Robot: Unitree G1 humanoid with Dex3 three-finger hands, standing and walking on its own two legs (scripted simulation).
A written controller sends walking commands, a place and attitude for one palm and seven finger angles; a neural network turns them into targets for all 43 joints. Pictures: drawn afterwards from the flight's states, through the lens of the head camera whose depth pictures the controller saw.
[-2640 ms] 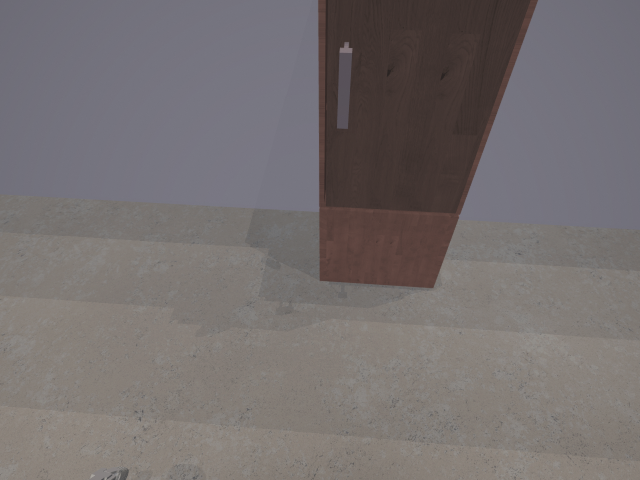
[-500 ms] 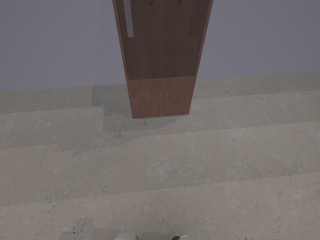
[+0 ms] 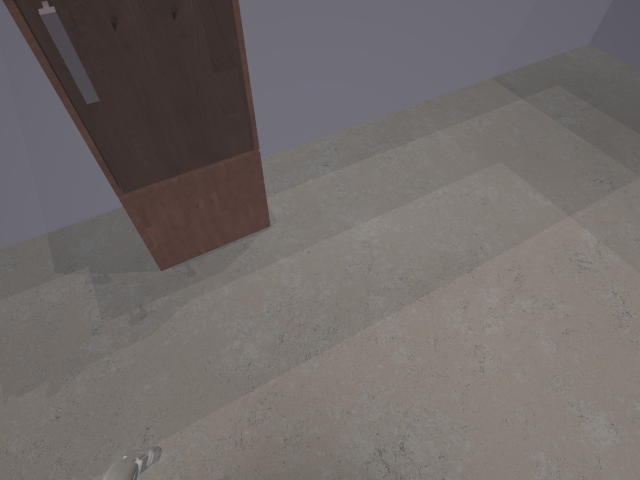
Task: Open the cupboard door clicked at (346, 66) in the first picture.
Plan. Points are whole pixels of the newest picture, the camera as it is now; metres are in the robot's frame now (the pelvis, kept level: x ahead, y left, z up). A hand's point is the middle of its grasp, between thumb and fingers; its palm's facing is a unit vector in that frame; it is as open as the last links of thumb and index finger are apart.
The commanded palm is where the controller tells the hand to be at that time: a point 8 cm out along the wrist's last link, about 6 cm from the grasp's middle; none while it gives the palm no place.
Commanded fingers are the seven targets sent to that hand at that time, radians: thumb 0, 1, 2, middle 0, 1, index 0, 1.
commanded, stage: walk to a spot facing it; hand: left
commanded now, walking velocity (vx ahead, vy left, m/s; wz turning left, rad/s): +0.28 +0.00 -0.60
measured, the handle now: (70, 54) +0.84 +0.54 +0.07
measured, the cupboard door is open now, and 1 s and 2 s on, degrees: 0 0 0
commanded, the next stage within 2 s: turn to face it in 0.78 s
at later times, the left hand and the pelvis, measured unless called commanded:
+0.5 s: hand (174, 443) +0.19 +0.23 -0.17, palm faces -0.23 -0.96 -0.15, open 7.4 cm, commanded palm none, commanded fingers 0.00 0.90 0.90 -0.20 -0.30 -0.20 -0.30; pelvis +0.11 +0.04 +0.01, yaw -17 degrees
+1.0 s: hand (304, 297) +0.43 +0.05 -0.16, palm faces -0.54 -0.81 -0.21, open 7.3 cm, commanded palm none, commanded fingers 0.00 0.90 0.90 -0.20 -0.30 -0.20 -0.30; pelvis +0.21 -0.02 -0.01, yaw -32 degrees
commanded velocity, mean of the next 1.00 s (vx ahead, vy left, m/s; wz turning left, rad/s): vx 0.11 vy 0.00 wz -0.40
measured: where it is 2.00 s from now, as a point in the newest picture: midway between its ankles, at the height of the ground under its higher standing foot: (340, 473)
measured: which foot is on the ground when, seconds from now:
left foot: down 0.00-0.00, up 0.02-0.36, down 0.38-0.90, up 0.92-1.00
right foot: down 0.00-0.38, up 0.40-0.88, down 0.90-1.00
